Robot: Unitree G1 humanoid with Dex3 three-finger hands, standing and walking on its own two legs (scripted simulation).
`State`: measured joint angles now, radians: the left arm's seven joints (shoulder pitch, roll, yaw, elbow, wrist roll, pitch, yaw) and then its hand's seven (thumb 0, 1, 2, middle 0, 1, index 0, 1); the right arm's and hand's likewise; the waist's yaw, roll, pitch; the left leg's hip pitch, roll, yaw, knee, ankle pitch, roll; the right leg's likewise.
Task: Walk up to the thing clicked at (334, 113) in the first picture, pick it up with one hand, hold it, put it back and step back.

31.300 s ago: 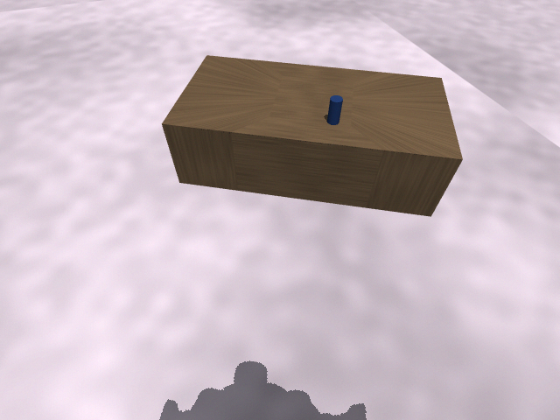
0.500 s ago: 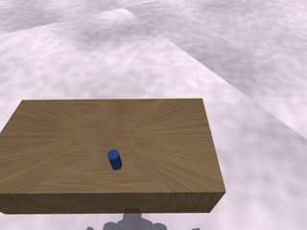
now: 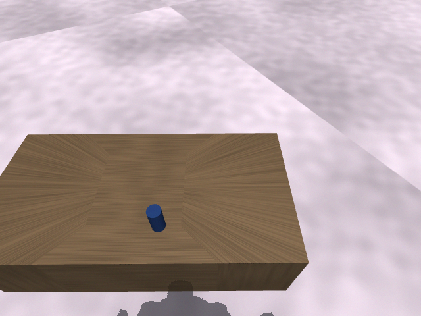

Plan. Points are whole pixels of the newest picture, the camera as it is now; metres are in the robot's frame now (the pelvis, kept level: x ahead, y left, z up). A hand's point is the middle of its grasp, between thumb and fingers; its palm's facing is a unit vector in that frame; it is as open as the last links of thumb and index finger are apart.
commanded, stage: stand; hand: left
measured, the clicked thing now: (156, 218) +0.49 +0.21 -0.37
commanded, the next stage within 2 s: step back in 1.88 s
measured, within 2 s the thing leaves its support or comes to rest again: neither
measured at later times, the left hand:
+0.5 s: hand out of the picture +0.08 +0.25 -0.15, palm faces -0.02 -0.93 -0.36, open 7.3 cm
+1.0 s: hand out of the picture +0.07 +0.25 -0.15, palm faces -0.01 -0.94 -0.35, open 7.3 cm
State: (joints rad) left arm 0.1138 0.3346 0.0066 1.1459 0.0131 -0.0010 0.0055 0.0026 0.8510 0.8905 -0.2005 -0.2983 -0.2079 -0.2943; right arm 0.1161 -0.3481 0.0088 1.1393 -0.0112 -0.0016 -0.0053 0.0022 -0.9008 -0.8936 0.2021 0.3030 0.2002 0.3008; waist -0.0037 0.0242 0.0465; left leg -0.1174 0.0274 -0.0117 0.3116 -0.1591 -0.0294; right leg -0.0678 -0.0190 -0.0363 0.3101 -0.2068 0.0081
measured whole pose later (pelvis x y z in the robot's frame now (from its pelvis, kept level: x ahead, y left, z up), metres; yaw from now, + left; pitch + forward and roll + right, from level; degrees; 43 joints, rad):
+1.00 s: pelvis +0.00 +0.00 +0.00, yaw +0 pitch -2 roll +0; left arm 0.12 0.34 0.01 1.13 0.01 0.00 0.00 0.00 0.91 0.90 -0.20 -0.30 -0.21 -0.30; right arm 0.12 -0.35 0.00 1.13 -0.01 -0.01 0.00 0.00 -0.90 -0.89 0.20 0.30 0.20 0.30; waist 0.00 0.02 0.05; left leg -0.11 0.03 -0.01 0.31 -0.16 -0.03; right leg -0.06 -0.01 -0.04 0.30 -0.21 0.00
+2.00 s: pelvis -0.01 +0.00 -0.01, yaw +0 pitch -2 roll -1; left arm 0.09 0.35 0.05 1.05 -0.01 0.01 0.01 0.00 0.91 0.90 -0.20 -0.30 -0.21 -0.30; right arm 0.07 -0.37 -0.02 1.06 0.01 0.02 0.01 0.00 -0.90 -0.89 0.20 0.30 0.20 0.30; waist -0.01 0.02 0.12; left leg -0.20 0.03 -0.02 0.45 -0.21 -0.02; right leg -0.14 -0.01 -0.04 0.42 -0.25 0.00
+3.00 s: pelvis -0.20 +0.03 -0.02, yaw +1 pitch -1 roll +1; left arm 0.10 0.35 0.06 0.76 0.03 0.03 0.02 0.00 0.90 0.90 -0.20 -0.30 -0.21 -0.30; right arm 0.17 -0.43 -0.05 0.89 0.00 0.05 -0.03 0.00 -0.90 -0.89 0.20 0.30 0.20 0.30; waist 0.00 0.04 0.19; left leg -0.34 -0.06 -0.10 0.89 -0.52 -0.02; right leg -0.37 -0.02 -0.02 0.61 -0.23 -0.02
